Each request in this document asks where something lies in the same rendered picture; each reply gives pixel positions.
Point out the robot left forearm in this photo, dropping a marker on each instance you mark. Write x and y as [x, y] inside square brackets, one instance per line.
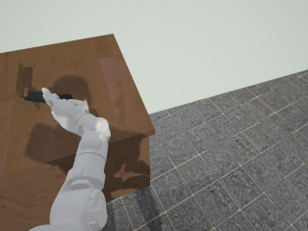
[91, 156]

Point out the left robot upper arm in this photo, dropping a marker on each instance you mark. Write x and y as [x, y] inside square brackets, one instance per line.
[78, 210]

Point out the tap lever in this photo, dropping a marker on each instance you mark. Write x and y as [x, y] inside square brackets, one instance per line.
[36, 96]

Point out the left robot hand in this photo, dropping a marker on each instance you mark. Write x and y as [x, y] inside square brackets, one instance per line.
[66, 112]

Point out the counter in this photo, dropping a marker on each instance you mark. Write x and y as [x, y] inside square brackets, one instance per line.
[36, 152]

